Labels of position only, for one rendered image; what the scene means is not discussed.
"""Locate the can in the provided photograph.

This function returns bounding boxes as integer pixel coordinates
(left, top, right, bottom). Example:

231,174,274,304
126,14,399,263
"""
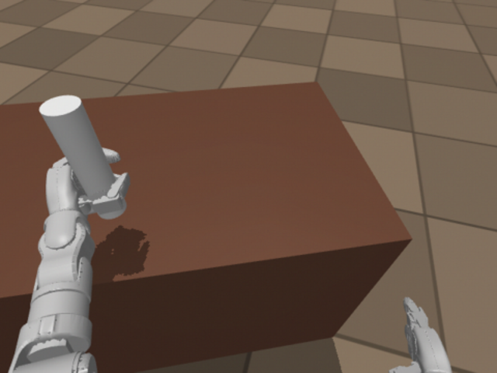
39,96,127,219

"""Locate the left robot hand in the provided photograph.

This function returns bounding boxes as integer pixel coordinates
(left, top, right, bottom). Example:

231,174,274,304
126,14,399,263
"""
46,148,130,219

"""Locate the right robot hand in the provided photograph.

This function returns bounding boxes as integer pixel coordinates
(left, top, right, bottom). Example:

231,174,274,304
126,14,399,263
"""
388,297,452,373

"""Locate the left robot arm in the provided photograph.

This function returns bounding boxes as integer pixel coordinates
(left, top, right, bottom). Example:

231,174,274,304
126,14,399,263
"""
8,211,97,373

